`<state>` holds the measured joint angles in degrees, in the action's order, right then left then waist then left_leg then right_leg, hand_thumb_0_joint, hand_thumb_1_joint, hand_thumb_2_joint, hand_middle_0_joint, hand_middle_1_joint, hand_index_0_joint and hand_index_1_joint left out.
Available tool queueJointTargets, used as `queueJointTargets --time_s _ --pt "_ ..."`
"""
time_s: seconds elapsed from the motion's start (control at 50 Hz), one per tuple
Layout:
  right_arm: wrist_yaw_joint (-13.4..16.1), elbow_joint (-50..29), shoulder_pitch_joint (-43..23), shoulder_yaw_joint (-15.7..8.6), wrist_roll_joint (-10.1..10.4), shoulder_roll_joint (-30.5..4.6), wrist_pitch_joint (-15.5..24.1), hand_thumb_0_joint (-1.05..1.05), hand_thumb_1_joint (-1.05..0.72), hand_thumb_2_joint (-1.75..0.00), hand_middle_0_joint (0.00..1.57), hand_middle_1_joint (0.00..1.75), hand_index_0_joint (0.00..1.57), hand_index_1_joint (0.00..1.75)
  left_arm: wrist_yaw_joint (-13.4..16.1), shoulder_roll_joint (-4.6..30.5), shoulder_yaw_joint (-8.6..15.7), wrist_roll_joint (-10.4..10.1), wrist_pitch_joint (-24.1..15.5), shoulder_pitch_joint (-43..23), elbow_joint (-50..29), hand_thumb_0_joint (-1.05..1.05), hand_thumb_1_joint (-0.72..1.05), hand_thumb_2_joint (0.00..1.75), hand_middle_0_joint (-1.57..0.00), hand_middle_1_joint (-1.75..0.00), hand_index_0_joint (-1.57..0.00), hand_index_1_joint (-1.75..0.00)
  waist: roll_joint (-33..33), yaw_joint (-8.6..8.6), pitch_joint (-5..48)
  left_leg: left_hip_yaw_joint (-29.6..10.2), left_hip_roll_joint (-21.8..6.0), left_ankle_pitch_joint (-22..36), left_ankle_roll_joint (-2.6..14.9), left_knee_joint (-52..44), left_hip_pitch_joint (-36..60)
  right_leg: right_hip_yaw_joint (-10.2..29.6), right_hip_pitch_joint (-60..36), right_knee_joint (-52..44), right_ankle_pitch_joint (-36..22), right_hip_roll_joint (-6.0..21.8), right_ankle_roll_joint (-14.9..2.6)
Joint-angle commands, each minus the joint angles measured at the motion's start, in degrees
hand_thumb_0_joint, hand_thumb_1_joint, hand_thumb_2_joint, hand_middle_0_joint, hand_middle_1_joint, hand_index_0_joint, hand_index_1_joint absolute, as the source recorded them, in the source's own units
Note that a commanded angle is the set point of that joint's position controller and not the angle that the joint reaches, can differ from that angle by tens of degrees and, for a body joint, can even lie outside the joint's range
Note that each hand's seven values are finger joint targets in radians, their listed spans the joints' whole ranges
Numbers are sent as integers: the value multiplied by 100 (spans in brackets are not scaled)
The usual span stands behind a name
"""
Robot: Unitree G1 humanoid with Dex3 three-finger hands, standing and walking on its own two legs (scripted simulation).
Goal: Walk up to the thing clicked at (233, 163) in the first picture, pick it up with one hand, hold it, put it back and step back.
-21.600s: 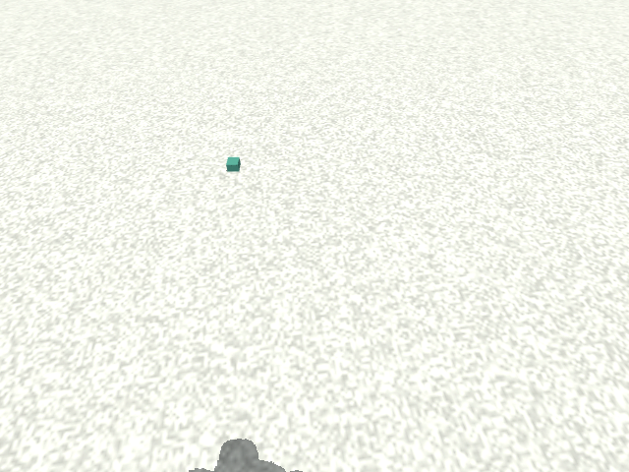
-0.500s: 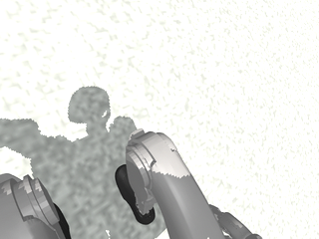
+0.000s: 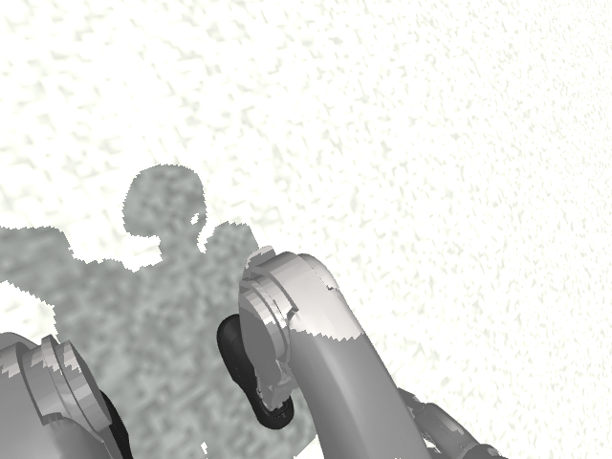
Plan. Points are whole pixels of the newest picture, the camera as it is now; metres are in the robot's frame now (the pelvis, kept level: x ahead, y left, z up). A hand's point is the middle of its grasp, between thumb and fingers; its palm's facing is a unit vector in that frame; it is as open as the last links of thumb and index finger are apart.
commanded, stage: close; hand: left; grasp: from above
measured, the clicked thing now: out of the picture +0.48 +0.33 -0.29
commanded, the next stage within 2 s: settle in 0.72 s
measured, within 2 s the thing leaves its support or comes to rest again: leaves its support in 1.06 s
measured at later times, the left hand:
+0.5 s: hand out of the picture +0.46 +0.33 -0.25, palm faces -0.46 -0.11 -0.88, open 8.8 cm
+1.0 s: hand out of the picture +0.46 +0.33 -0.25, palm faces -0.45 -0.11 -0.89, open 8.7 cm
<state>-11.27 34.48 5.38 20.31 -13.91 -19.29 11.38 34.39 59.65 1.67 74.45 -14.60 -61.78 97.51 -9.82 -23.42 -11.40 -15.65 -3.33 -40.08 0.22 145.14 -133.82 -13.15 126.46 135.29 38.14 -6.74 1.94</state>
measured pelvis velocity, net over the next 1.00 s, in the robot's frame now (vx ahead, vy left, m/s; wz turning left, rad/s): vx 0.00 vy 0.00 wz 0.00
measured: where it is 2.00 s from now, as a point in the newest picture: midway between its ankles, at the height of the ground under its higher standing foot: (196, 429)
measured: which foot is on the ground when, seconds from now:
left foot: down 0.00-1.00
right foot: down 0.00-1.00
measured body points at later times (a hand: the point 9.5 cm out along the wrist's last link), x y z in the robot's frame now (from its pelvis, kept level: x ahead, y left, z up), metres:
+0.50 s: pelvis +0.00 +0.00 +0.00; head +0.28 +0.13 +0.32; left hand +0.48 +0.33 -0.20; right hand +0.06 -0.25 -0.05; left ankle +0.07 +0.13 -0.27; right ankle +0.11 -0.10 -0.27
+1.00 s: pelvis +0.00 +0.00 +0.00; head +0.28 +0.14 +0.32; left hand +0.48 +0.33 -0.20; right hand +0.06 -0.24 -0.05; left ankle +0.07 +0.13 -0.27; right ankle +0.11 -0.10 -0.27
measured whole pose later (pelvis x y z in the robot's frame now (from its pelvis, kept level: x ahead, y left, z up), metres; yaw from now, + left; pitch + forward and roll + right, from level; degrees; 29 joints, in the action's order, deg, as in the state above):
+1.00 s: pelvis +0.00 +0.00 +0.00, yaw +0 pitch +27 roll -15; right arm -10.2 33.0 6.4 20.9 -13.7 -19.3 9.8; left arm 30.8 61.1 2.5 74.5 -14.2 -62.2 95.1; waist -9.5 -23.2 -11.1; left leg -16.0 -2.9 -39.9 0.2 145.0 -134.3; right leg -13.5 126.5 134.8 38.2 -6.5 1.9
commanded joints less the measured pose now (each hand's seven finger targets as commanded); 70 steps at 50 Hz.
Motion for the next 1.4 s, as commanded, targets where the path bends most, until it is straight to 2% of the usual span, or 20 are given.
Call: queueJointTargets --time_s 0.0,0.1,0.26,0.3,0.36,0.42,0.46,0.52,0.64,0.72,0.78,0.84,0.96,1.02,1.08,1.12,1.18,1.22,1.28,1.38 --pt "79 72 1013 -609 36 -1940 30 0 -90 -90 20 30 20 30 204 1365 124 -105 100 -1507 -786 0 34 35 -71 -47 -74 -43 3325 -235 3663 440 -182 1034 26 -1440 2738 -303 -2074 -1278 -1434 -176 -304" --pt "35 100 1107 -582 37 -1889 6 0 -90 -90 20 30 20 30 86 1175 107 -60 112 -1340 -558 0 46 33 -80 -43 -84 -39 3351 -304 3524 362 -171 1196 -11 -1489 2854 -420 -1899 -1151 -1527 -149 -311" --pt "59 72 1161 -588 51 -1988 -45 0 -90 -90 20 30 20 30 -12 1381 151 -98 34 -1562 -980 0 57 30 -89 -38 -92 -35 3424 -268 3885 415 -156 1554 6 -1377 3027 -383 -2111 -1190 -1795 -148 -299" --pt "52 60 1122 -548 36 -1921 -32 0 -90 -90 20 30 20 30 -47 1157 26 -97 56 -1292 -601 0 59 29 -91 -36 -94 -33 3238 -330 3484 451 -152 1370 24 -1333 2765 -361 -2016 -1231 -1676 -163 -296" --pt "107 -19 1035 -563 61 -1984 -59 0 -90 -90 20 30 20 30 -78 1417 123 -113 -2 -1357 -746 0 62 29 -95 -34 -98 -31 3120 -242 3490 457 -147 1066 32 -1384 2645 -339 -2021 -1323 -1383 -167 -328" --pt "106 -2 1135 -582 38 -1987 -84 0 -90 -90 20 30 20 30 -97 1456 191 -45 -50 -1434 -919 0 70 31 -100 -36 -103 -32 3389 -212 3815 400 -156 1300 -6 -1416 2955 -380 -2051 -1189 -1525 -130 -335" --pt "115 -27 1085 -575 34 -1974 -83 0 -90 -90 20 30 20 30 -88 1211 62 -166 -41 -1262 -643 0 72 32 -102 -35 -105 -32 3025 -309 3541 442 -164 1201 43 -1356 2682 -365 -2106 -1324 -1544 -191 -281" --pt "163 -36 1068 -566 31 -1992 -107 0 -90 -90 20 30 20 30 -75 1439 104 -96 -82 -1371 -803 0 78 33 -107 -35 -109 -33 3198 -238 3665 461 -154 1154 35 -1365 2777 -373 -2125 -1330 -1478 -170 -305" --pt "159 -8 1157 -477 8 -1928 -139 0 -90 -90 20 30 20 30 -13 1393 64 -85 -72 -1444 -804 0 87 33 -113 -34 -116 -31 3161 -293 3736 446 -163 1339 59 -1320 2791 -351 -2234 -1298 -1699 -176 -262" --pt "175 -24 1002 -450 9 -1921 -131 0 -90 -90 20 30 20 30 -41 1278 -36 -85 -45 -1318 -532 0 90 36 -116 -34 -118 -31 3092 -323 3398 361 -186 1133 9 -1416 2722 -417 -1969 -1272 -1448 -185 -313" --pt "173 -42 1022 -470 20 -1954 -142 0 -90 -90 20 30 20 30 -18 1508 105 -73 -42 -1568 -912 0 94 37 -120 -34 -122 -32 3341 -201 3752 366 -177 1288 0 -1398 2870 -412 -2046 -1222 -1568 -162 -316" --pt "168 -40 1061 -460 10 -1921 -154 0 -91 -90 20 30 20 30 -19 1326 39 -109 5 -1421 -681 0 94 44 -125 -38 -127 -35 3227 -308 3550 366 -185 1252 9 -1448 2829 -421 -2053 -1265 -1582 -184 -296" --pt "170 -32 1180 -603 54 -1997 -171 0 -91 -90 20 30 20 30 -215 1578 223 -44 107 -1687 -1347 0 100 45 -129 -38 -132 -35 3772 -174 3932 365 -160 1412 -59 -1494 3218 -410 -1862 -1163 -1568 -109 -366" --pt "178 -95 1078 -682 82 -1951 -196 0 -91 -90 20 30 20 30 -278 1328 180 -170 118 -1454 -1315 0 101 48 -132 -37 -134 -35 3685 -123 3931 448 -142 1290 -44 -1503 3037 -368 -2004 -1260 -1538 -136 -381" --pt "154 14 1246 -778 115 -1922 -236 0 -91 -90 20 30 20 30 -423 1558 375 -132 172 -1383 -1714 0 103 47 -132 -37 -135 -35 3740 13 4254 532 -124 1590 -12 -1419 3129 -316 -2105 -1268 -1754 -137 -366" --pt "135 -69 1161 -857 145 -1891 -270 0 -91 -90 20 30 20 30 -537 1144 228 -221 183 -1251 -1808 0 105 47 -134 -37 -136 -35 3760 64 4244 517 -90 1626 -42 -1454 3120 -349 -1903 -1278 -1712 -107 -413" --pt "98 -5 1324 -964 198 -1795 -332 0 -91 -90 20 30 20 30 -694 1122 246 -256 236 -1397 -2307 0 104 45 -132 -37 -135 -35 3838 130 4516 611 -79 1584 4 -1517 3123 -232 -2134 -1344 -1776 -118 -377" --pt "76 -22 1266 -1042 269 -1720 -353 0 -91 -90 20 30 20 30 -850 852 123 -330 300 -1306 -2458 0 102 45 -132 -35 -134 -33 3745 272 4451 659 -40 1448 3 -1565 3001 -209 -1930 -1387 -1635 -96 -410" --pt "82 -26 1338 -1175 357 -1742 -423 0 -91 -90 20 30 20 30 -1069 666 51 -350 356 -1292 -2506 0 98 42 -129 -33 -131 -31 3488 213 4474 668 -12 1367 24 -1581 2867 -181 -1839 -1432 -1566 -77 -419" --pt "100 -35 1456 -1330 499 -1610 -604 0 -91 -90 20 30 20 30 -1412 409 -28 -400 423 -1379 -2901 0 95 40 -127 -31 -129 -29 3314 395 4683 737 52 1224 49 -1774 2858 -67 -1849 -1517 -1404 -26 -422"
